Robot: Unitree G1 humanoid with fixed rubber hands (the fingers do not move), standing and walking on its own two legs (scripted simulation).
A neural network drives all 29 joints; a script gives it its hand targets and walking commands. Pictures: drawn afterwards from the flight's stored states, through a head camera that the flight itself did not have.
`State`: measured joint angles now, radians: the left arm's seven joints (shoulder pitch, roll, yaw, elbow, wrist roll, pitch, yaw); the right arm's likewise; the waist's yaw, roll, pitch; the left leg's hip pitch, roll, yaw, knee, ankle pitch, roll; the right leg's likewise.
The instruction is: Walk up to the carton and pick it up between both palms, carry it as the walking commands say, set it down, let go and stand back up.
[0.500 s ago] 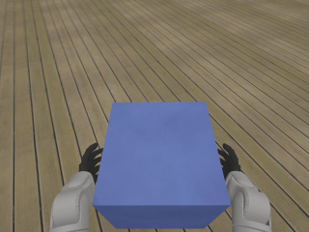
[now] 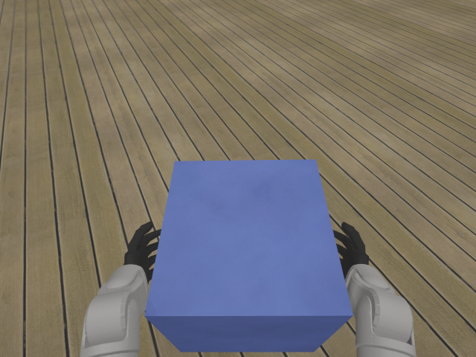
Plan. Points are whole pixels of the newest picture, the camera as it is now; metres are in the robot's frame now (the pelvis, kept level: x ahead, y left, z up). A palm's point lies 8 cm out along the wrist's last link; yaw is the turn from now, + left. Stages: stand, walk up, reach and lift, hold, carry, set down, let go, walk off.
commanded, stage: carry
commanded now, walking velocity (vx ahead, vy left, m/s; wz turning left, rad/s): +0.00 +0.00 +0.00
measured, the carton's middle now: (246, 259) +0.30 +0.00 -0.01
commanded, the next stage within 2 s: none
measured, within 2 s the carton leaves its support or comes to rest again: neither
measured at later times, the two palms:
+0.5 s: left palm (139, 271) +0.25 +0.17 +0.03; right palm (352, 269) +0.27 -0.17 +0.03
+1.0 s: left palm (182, 220) +0.33 +0.11 +0.07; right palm (389, 242) +0.30 -0.23 +0.06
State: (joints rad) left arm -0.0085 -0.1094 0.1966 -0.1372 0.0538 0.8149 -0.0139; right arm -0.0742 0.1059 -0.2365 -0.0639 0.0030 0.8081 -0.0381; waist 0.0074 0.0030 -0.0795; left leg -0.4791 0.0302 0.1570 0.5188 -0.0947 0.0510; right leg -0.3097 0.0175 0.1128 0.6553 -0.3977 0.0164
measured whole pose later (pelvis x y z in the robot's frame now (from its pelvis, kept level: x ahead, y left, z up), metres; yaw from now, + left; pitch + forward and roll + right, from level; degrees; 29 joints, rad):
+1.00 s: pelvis +0.06 -0.03 +0.00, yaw -6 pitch +8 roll +4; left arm 0.00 -0.12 0.20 -0.47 -0.02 1.07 0.03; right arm -0.08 0.12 -0.21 -0.45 0.00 1.11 -0.07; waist 0.01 -0.01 -0.08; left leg -0.48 0.08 0.25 0.59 -0.23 0.00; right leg -0.40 0.01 0.11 0.76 -0.47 -0.02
